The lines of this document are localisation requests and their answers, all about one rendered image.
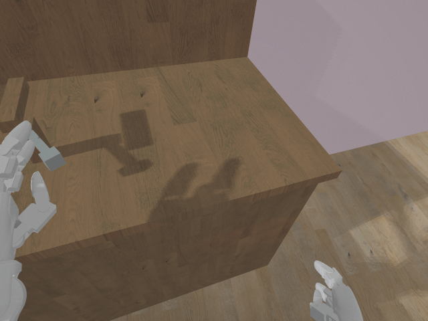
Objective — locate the right robot hand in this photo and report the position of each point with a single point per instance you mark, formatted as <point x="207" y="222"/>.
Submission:
<point x="341" y="304"/>

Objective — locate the left robot hand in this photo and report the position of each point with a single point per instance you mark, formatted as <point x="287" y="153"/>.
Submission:
<point x="15" y="151"/>

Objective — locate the left robot forearm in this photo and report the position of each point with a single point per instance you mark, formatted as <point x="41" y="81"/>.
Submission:
<point x="12" y="290"/>

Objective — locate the tap lever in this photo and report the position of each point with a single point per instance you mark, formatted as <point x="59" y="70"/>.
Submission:
<point x="51" y="157"/>

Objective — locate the counter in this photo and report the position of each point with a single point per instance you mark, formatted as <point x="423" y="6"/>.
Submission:
<point x="184" y="167"/>

